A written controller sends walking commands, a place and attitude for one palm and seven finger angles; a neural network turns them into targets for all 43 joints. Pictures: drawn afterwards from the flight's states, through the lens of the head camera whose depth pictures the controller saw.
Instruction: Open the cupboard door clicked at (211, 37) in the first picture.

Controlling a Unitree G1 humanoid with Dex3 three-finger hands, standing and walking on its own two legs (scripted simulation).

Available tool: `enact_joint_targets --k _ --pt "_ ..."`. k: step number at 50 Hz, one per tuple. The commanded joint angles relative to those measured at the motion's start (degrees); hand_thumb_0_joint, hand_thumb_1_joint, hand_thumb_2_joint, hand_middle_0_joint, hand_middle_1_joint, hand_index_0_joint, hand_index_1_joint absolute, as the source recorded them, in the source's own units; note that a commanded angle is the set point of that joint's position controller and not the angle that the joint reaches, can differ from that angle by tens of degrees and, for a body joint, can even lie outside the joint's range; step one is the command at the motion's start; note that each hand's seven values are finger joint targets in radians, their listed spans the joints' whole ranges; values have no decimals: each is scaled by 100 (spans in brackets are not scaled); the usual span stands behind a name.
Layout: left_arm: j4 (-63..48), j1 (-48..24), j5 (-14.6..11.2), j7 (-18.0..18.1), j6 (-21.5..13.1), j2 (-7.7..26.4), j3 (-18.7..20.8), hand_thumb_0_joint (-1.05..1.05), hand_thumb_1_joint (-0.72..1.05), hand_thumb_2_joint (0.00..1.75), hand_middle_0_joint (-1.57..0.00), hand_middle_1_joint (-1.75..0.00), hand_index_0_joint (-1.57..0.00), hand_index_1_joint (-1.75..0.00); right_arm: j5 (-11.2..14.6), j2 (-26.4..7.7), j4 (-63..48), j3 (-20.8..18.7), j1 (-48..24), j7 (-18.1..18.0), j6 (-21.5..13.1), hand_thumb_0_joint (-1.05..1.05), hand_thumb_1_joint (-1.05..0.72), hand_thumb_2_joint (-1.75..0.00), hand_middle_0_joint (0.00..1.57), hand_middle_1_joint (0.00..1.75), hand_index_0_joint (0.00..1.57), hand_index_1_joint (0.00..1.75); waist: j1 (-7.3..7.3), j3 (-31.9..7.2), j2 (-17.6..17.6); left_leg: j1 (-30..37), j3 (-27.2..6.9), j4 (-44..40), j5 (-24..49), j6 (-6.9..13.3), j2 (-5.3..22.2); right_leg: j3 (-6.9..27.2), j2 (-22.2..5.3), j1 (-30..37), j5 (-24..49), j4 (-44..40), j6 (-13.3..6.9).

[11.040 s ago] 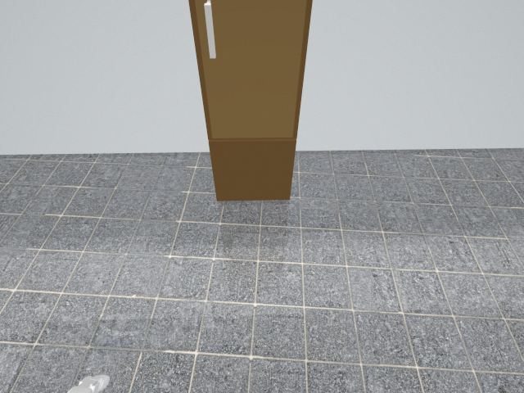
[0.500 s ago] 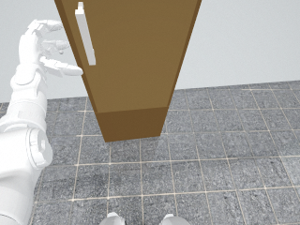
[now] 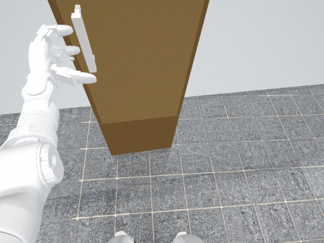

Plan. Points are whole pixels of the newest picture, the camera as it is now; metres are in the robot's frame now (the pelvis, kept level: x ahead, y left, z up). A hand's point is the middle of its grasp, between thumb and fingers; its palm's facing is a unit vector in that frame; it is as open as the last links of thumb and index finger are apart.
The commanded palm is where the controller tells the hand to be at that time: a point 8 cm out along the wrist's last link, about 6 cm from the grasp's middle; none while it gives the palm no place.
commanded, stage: slide the fingers in behind the handle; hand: left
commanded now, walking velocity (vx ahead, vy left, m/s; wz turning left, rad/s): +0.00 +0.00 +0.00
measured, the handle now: (85, 41) +0.59 +0.14 +0.13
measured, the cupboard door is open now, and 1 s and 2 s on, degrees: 0 0 1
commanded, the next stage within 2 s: close the thumb around the handle in 1.24 s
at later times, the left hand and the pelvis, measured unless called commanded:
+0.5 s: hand (85, 58) +0.54 +0.14 +0.12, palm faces +0.06 -1.00 -0.01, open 13.9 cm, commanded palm +0.52 +0.18 +0.13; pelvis +0.02 -0.02 +0.00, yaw +1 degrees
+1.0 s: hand (97, 57) +0.54 +0.11 +0.13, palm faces +0.06 -1.00 -0.01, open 14.0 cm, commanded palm +0.51 +0.16 +0.13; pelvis +0.01 -0.02 +0.00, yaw +1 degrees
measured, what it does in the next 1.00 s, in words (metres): stands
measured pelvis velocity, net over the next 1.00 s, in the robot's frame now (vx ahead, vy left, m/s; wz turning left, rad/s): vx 0.01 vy -0.02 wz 0.01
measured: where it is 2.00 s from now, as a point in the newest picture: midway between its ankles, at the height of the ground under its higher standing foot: outside the picture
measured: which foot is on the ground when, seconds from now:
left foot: down 0.00-1.00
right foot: down 0.00-1.00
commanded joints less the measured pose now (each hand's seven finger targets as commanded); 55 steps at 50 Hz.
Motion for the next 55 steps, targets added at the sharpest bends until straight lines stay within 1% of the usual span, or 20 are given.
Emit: enact_joint_targets --k 1,4,6,11,13,16,19,22,24,27,29,33,38,40,41,43,47,50,51,55 --pt "-1165 -2923 -5 57 -347 1198 -154 0 -50 30 -30 -120 -30 -120 -3 -980 -277 -372 883 -41 -74 0 -90 -90 20 30 20 30 -82 -2143 365 2363 -542 -341 1756 49 -174 155 150 45 1807 -539 79" --pt "-1468 -2949 -66 89 -468 1231 -37 0 -50 30 -30 -120 -30 -120 -18 -980 -292 -405 858 -32 -92 0 -90 -90 20 30 20 30 -7 -2571 431 2614 -542 -276 2009 41 -188 182 154 193 2040 -493 69" --pt "-1309 -2972 -135 80 -436 1077 -137 0 -50 30 -30 -120 -30 -120 11 -959 -277 -389 825 -43 -89 0 -90 -90 20 30 20 30 -97 -2427 255 2512 -521 -270 1963 55 -188 193 157 203 2104 -519 85" --pt "-1154 -2988 -88 99 -323 954 -247 0 -50 30 -30 -120 -30 -120 10 -938 -244 -377 831 -25 -84 0 -90 -90 20 30 20 30 -107 -2338 274 2355 -476 -240 1967 76 -234 226 132 255 2264 -521 100" --pt "-1219 -3028 -94 155 -330 1209 -26 0 -50 30 -30 -120 -30 -120 -5 -953 -249 -371 866 -37 -77 0 -90 -90 20 30 20 30 -59 -2420 190 2227 -444 -235 1993 100 -268 270 124 516 2433 -511 105" --pt "-1266 -3073 -83 172 -332 1258 3 0 -50 30 -30 -120 -30 -120 1 -926 -279 -368 846 -41 -71 0 -90 -90 20 30 20 30 -69 -2530 199 2191 -411 -228 2082 100 -277 297 109 625 2639 -502 131" --pt "-1560 -3016 -65 171 -486 1069 -107 0 -50 30 -30 -120 -30 -120 -20 -887 -285 -395 864 -3 -84 0 -90 -90 20 30 20 30 -12 -2854 472 2539 -426 -164 2510 76 -271 276 128 623 2942 -409 102" --pt "-1496 -2886 -112 156 -474 903 -194 0 -50 30 -30 -120 -30 -120 -7 -880 -262 -407 852 25 -78 0 -90 -90 20 30 20 30 -25 -2722 346 2470 -400 -171 2395 78 -275 274 147 630 2893 -472 112" --pt "-1487 -3024 -119 154 -445 789 -316 0 -50 30 -30 -120 -30 -120 6 -894 -230 -424 884 13 -52 0 -90 -90 20 30 20 30 -127 -2638 201 2433 -411 -203 2360 94 -278 271 144 624 2929 -494 127" --pt "-1440 -3041 -158 201 -351 859 -204 0 -50 30 -30 -120 -30 -120 2 -903 -179 -437 918 11 -45 0 -90 -90 20 30 20 30 -93 -2609 223 2396 -408 -235 2322 93 -290 279 137 681 2917 -526 123" --pt "-1537 -3051 -145 269 -389 747 -249 0 -50 30 -30 -120 -30 -120 -12 -870 -178 -434 917 30 -44 0 -90 -90 20 30 20 30 -53 -2741 485 2578 -421 -216 2572 66 -290 256 135 625 3027 -473 98" --pt "-1570 -3087 -88 364 -486 148 -690 0 -50 30 -30 -120 -30 -120 -48 -821 -132 -457 915 98 -72 0 -90 -90 20 30 20 30 -189 -2520 405 2731 -469 -164 2595 73 -266 198 163 283 2829 -486 88" --pt "-1282 -2726 -172 522 -397 554 -185 0 -50 30 -30 -120 -30 -120 -50 -884 -144 -459 924 98 -50 0 -90 -90 20 30 20 30 20 -2631 40 2396 -413 -263 2479 69 -313 223 142 764 3010 -469 93" --pt "-1278 -2741 -77 603 -362 468 -252 0 -50 30 -30 -120 -30 -120 -50 -842 -199 -440 868 123 -57 0 -90 -90 20 30 20 30 39 -2543 103 2302 -371 -273 2393 73 -328 233 133 715 2993 -467 112" --pt "-1371 -2895 5 645 -395 494 -332 0 -50 30 -30 -120 -30 -120 -63 -845 -201 -429 863 129 -57 0 -90 -90 20 30 20 30 -37 -2469 58 2257 -364 -282 2315 84 -321 240 120 695 2957 -475 125" --pt "-1406 -2773 87 675 -468 507 -331 0 -50 30 -30 -120 -30 -120 -69 -841 -236 -439 876 134 -58 0 -90 -90 20 30 20 30 2 -2517 99 2294 -363 -260 2340 88 -331 249 120 717 2964 -449 98" --pt "-1333 -2850 -10 602 -490 454 -346 0 -50 30 -30 -120 -30 -120 -46 -851 -250 -445 825 112 -59 0 -90 -90 20 30 20 30 -39 -2451 -41 2238 -345 -317 2113 75 -324 273 127 750 2831 -530 117" --pt "-1367 -2755 -82 550 -513 680 -131 0 -50 30 -30 -120 -30 -120 -21 -865 -281 -431 799 83 -64 0 -90 -90 20 30 20 30 66 -2578 -1 2217 -318 -323 2130 79 -346 311 120 912 2917 -531 111" --pt "-1331 -2828 -78 536 -497 638 -200 0 -50 30 -30 -120 -30 -120 -20 -860 -275 -420 792 72 -66 0 -90 -90 20 30 20 30 -1 -2497 -66 2145 -313 -339 2057 92 -349 322 117 918 2910 -558 126" --pt "-1430 -3085 19 574 -571 589 -330 0 -50 30 -30 -120 -30 -120 -28 -842 -225 -419 795 61 -82 0 -90 -90 20 30 20 30 -81 -2405 260 2292 -352 -312 1967 80 -320 299 110 582 2608 -563 112"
